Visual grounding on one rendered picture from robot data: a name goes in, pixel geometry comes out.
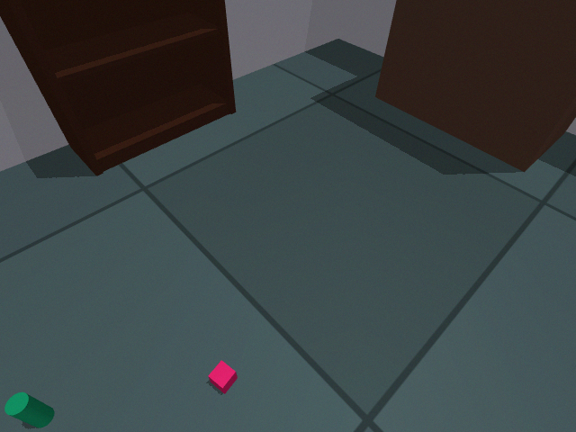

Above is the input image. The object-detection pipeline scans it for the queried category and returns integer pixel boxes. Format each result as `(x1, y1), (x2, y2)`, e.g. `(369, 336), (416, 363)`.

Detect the bookshelf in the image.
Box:
(0, 0), (236, 176)

